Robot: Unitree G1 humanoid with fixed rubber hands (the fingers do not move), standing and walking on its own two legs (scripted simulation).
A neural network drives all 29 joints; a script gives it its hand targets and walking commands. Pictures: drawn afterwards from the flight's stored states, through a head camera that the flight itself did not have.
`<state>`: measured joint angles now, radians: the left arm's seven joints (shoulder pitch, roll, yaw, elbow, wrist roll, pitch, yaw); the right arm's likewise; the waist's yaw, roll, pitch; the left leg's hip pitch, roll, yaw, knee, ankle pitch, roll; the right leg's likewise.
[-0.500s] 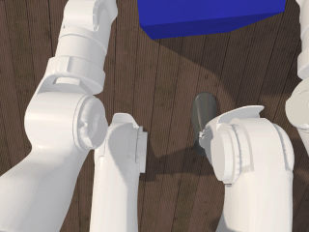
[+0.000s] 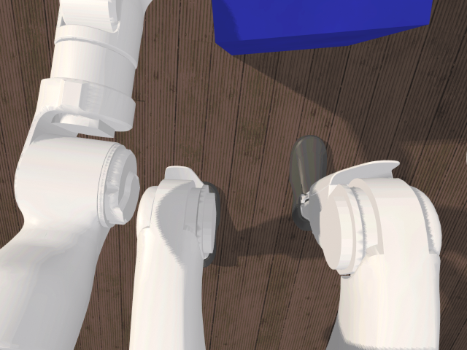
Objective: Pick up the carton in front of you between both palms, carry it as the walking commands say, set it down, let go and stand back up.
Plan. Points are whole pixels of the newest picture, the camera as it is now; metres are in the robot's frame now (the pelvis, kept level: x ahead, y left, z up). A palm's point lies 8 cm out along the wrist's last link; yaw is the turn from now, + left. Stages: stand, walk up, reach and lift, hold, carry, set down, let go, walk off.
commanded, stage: set down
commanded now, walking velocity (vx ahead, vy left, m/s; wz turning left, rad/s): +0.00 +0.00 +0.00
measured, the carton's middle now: out of the picture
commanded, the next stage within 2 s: let go in 0.88 s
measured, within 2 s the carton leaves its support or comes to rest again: neither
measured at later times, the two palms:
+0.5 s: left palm out of the picture +0.60 +0.06 +0.01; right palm out of the picture +0.56 -0.32 +0.01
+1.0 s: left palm out of the picture +0.59 +0.07 +0.15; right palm out of the picture +0.55 -0.33 +0.15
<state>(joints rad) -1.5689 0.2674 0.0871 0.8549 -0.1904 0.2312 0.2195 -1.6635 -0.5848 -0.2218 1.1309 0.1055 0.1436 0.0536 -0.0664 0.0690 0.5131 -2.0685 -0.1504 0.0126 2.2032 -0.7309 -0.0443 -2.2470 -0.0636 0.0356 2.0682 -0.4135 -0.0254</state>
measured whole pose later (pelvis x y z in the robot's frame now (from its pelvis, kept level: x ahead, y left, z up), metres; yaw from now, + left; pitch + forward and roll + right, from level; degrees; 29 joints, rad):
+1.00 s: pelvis +0.04 -0.02 +0.25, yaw -3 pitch +44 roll +5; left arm -1.20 0.15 0.32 0.76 0.05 0.27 0.11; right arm -1.30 -0.42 -0.38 0.96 -0.13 0.23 0.11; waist -0.03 0.04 0.05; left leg -1.50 -0.08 -0.03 1.16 -0.44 -0.04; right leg -1.64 -0.01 0.03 1.08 -0.21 -0.03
